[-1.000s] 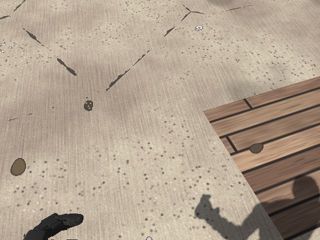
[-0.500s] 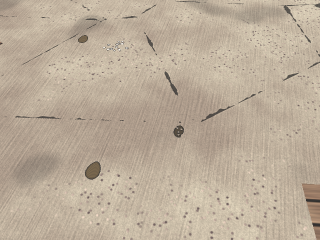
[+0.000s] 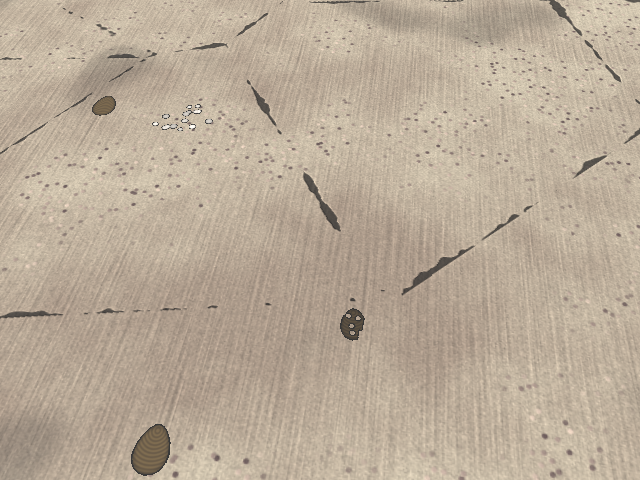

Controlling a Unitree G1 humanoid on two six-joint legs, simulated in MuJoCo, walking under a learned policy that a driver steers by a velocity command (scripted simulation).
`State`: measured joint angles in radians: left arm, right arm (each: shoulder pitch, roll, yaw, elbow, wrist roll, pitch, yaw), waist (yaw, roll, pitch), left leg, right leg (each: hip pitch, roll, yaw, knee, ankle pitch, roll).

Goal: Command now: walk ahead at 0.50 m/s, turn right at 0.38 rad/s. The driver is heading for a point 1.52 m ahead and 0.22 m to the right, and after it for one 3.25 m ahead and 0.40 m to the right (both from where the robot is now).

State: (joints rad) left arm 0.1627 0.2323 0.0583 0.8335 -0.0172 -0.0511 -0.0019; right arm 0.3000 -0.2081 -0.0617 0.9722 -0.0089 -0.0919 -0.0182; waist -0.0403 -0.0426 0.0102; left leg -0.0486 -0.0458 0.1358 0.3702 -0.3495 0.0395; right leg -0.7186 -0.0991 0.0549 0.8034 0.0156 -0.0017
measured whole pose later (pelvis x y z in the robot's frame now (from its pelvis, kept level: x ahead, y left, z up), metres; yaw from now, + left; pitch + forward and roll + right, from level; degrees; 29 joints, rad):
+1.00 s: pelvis +0.59 -0.10 +0.01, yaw -9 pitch +2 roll +0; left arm 0.06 0.27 0.05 0.71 0.01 -0.10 0.00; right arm 0.36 -0.26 -0.06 0.86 0.02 -0.06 0.00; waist -0.08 -0.02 0.03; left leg -0.12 -0.11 -0.14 0.30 -0.21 0.08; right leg -0.62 -0.06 0.11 0.62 -0.03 0.05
